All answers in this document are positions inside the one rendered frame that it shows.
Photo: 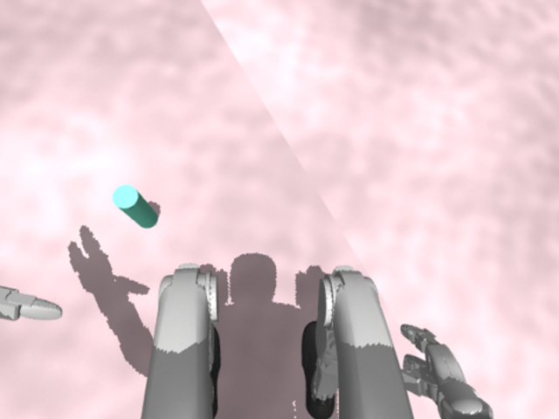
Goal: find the can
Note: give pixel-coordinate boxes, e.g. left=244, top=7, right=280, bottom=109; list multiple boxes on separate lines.
left=113, top=185, right=158, bottom=229

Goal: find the right robot foot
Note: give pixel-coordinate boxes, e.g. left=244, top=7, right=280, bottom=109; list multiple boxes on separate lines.
left=301, top=321, right=335, bottom=419

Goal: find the right robot arm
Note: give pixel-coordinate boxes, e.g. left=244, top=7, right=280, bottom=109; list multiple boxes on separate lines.
left=437, top=381, right=493, bottom=419

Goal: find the left robot hand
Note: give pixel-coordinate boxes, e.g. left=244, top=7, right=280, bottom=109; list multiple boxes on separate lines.
left=0, top=286, right=62, bottom=321

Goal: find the right robot hand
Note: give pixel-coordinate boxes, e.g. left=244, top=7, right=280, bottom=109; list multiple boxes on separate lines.
left=401, top=324, right=466, bottom=406

